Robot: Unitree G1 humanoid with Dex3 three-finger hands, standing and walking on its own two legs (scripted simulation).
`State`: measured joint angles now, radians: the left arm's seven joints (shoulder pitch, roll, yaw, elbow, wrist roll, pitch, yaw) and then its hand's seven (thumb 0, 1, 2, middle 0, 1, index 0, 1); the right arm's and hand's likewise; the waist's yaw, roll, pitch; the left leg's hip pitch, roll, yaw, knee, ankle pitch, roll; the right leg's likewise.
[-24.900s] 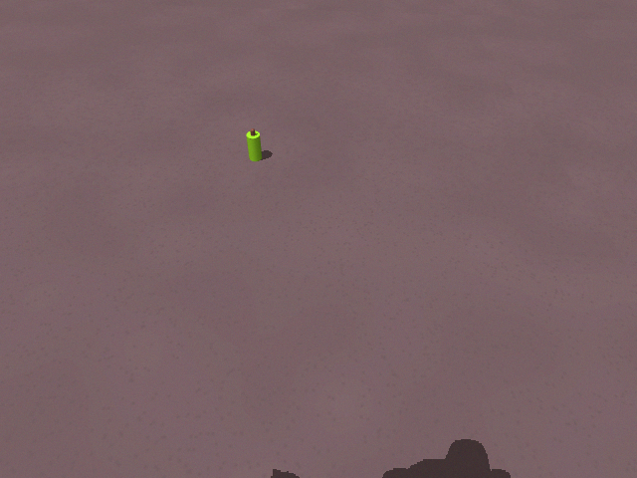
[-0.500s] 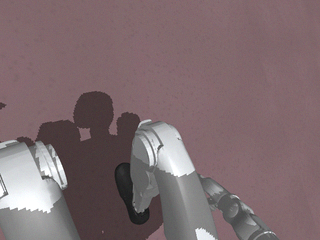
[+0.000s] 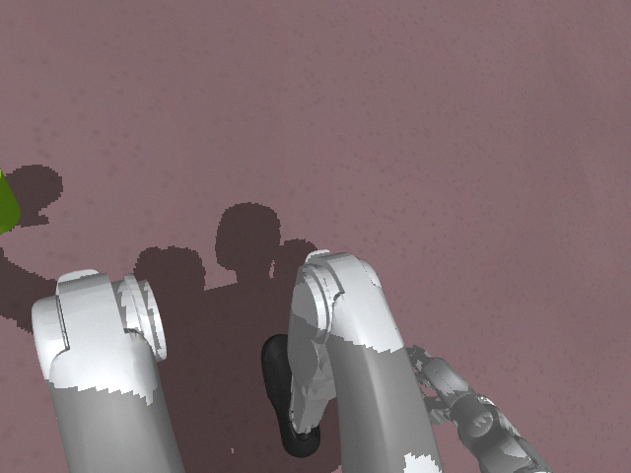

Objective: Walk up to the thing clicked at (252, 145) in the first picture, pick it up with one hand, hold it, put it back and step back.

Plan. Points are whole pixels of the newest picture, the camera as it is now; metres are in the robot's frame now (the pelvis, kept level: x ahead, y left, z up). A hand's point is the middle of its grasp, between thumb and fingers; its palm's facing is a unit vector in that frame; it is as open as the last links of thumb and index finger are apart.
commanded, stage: rise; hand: left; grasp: from the side
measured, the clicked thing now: out of the picture +0.43 +0.33 -0.21
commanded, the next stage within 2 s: home in 0.06 s
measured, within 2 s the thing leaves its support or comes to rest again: neither
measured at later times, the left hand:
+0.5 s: hand out of the picture +0.29 +0.43 +0.01, palm faces +0.40 -0.77 -0.50, open 17.3 cm
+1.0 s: hand out of the picture +0.22 +0.30 +0.22, palm faces +0.39 -0.83 -0.40, open 17.2 cm
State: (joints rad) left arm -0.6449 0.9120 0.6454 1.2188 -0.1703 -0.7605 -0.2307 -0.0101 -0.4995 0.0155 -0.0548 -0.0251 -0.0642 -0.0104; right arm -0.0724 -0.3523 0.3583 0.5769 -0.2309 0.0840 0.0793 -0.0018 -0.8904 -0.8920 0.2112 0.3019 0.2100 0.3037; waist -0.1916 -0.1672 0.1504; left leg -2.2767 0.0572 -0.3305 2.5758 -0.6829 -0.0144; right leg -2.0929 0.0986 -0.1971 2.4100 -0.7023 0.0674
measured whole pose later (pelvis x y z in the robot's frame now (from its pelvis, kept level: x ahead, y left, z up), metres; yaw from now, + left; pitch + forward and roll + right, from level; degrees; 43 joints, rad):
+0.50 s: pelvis +0.00 -0.01 +0.09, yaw +7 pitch +32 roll -8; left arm -0.32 0.67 0.48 0.71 0.04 -0.13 -0.02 -0.01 -0.51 0.06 -0.06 -0.06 -0.05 -0.06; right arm 0.08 -0.27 0.04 0.60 0.00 0.17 0.04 0.00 -0.90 -0.90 0.21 0.30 0.21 0.30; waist -0.05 0.01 -0.10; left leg -2.15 0.08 -0.13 2.22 -0.64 0.00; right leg -2.03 0.04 -0.06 2.16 -0.70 0.04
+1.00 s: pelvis +0.06 -0.01 +0.32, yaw +14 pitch +23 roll -4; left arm 0.13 0.33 0.18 0.33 0.00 0.17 0.15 -0.01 -0.49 0.08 -0.07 -0.06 -0.06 -0.06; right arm 0.15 -0.24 0.00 0.52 0.05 0.01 -0.12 0.01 -0.89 -0.90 0.21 0.30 0.21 0.30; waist -0.05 0.01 -0.17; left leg -1.27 0.06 -0.06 1.44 -0.57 -0.02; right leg -1.18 0.00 -0.05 1.40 -0.62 0.01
